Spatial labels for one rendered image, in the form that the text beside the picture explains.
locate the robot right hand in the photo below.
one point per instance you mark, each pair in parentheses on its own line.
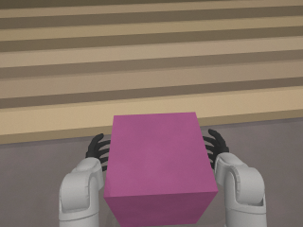
(219,146)

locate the robot left hand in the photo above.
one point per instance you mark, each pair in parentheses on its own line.
(94,152)

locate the carton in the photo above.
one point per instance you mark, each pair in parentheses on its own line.
(158,170)

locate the robot left forearm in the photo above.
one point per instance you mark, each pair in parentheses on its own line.
(78,195)

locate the robot right forearm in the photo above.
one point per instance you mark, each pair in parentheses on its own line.
(244,192)

